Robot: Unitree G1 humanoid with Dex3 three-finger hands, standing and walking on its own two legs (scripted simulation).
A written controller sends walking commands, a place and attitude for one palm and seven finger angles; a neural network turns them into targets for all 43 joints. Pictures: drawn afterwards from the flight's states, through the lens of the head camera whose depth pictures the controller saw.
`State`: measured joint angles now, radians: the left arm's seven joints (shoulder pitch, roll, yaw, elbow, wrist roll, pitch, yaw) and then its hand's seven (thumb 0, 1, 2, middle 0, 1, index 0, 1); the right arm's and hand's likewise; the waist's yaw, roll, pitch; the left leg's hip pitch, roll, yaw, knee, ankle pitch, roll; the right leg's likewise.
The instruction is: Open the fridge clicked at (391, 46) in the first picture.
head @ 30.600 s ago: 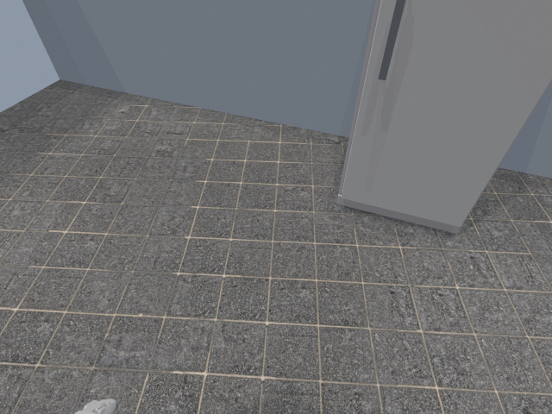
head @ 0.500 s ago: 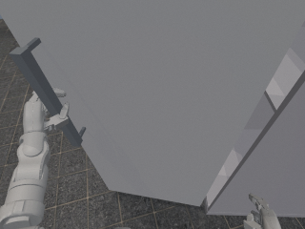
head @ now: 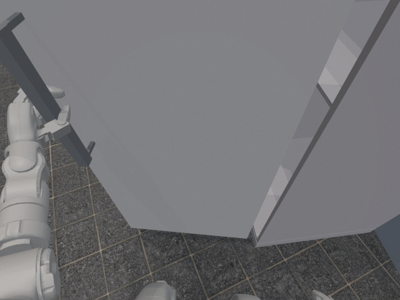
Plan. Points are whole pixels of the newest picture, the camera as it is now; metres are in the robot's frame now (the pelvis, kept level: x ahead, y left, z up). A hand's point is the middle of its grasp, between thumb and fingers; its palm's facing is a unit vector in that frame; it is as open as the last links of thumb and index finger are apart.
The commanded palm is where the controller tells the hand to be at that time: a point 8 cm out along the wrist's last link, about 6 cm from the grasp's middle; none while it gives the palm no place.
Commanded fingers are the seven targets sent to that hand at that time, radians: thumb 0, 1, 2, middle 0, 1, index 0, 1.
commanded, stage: stop walking and hold the door back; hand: left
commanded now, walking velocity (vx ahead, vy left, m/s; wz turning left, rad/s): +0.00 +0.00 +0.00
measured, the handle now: (58, 105) +0.46 +0.29 +0.14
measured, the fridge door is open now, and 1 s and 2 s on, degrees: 77 81 79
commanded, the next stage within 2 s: loosen the grip on the handle in 0.42 s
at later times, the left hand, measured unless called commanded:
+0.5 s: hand (57, 132) +0.39 +0.27 +0.13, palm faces +0.28 -0.93 -0.26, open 5.9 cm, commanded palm +0.35 +0.32 +0.12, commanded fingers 0.00 0.90 0.90 -0.45 -1.40 -0.45 -1.40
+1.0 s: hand (56, 137) +0.39 +0.27 +0.12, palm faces +0.30 -0.91 -0.28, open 13.3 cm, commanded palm +0.35 +0.32 +0.12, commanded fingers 0.00 -0.55 0.20 -0.25 -1.15 -0.25 -1.15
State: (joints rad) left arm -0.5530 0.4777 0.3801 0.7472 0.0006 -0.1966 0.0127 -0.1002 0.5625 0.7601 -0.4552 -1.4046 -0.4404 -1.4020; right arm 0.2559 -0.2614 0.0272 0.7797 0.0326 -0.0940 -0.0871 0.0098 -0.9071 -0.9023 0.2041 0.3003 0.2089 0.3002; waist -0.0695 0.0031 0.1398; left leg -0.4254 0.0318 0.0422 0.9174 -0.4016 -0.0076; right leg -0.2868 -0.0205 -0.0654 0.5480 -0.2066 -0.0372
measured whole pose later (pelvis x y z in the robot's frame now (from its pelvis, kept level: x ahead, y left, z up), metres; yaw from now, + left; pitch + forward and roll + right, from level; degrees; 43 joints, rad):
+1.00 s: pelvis -0.04 +0.02 -0.02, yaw -2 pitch +4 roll +0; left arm -0.58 0.50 0.32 0.80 0.03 -0.30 0.01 -0.01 -0.44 0.25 -0.37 -1.30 -0.36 -1.29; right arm 0.32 -0.27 0.02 0.71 0.01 -0.12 -0.08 0.01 -0.91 -0.90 0.20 0.30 0.21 0.30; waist -0.05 -0.01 -0.03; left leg -0.55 0.01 0.00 0.71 -0.27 0.01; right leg -0.50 0.01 -0.04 0.71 -0.28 -0.03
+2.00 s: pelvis +0.03 +0.04 -0.02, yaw -3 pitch +8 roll -2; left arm -0.16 0.53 0.53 0.43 -0.14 -0.18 -0.22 -0.02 -0.54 0.20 -0.25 -1.15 -0.25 -1.15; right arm 0.32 -0.25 0.02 0.63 0.02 -0.07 -0.09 0.01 -0.91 -0.90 0.20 0.30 0.21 0.30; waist 0.01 0.03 -0.10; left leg -0.53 0.00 0.00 0.75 -0.35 0.03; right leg -0.46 0.01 -0.02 0.69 -0.37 0.01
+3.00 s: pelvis +0.02 +0.04 -0.01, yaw -3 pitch +2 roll -2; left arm 0.16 0.58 0.62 0.17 -0.48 0.02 -0.65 -0.02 -0.54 0.20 -0.25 -1.15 -0.25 -1.15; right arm 0.28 -0.28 0.05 0.54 0.08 -0.29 -0.08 0.01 -0.91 -0.90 0.20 0.30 0.21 0.30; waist 0.02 0.04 -0.09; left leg -0.40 0.00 -0.01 0.69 -0.33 0.03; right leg -0.31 0.02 -0.03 0.62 -0.34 0.00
